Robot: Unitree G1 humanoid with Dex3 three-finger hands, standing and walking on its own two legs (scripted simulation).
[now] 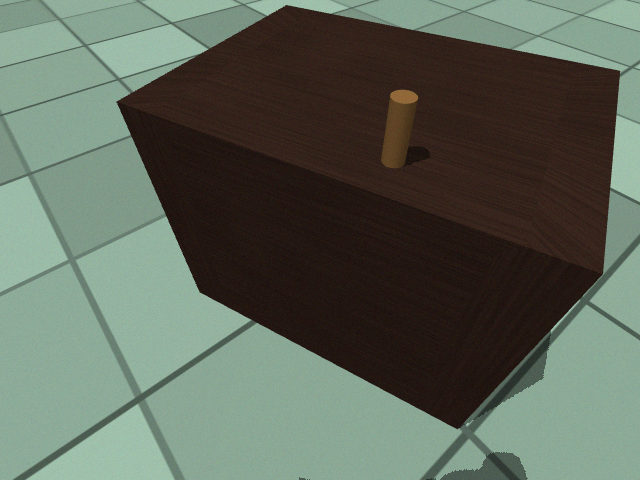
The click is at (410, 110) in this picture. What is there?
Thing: slim round
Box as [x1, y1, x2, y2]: [381, 90, 417, 167]
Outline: 408,90 396,90 390,94 381,157 382,163 389,167 399,167 404,163 417,101 417,95
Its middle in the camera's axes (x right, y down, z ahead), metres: +0.14 -0.19 +0.69
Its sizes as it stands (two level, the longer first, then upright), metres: 0.046 0.046 0.132
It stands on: a support 0.80 m high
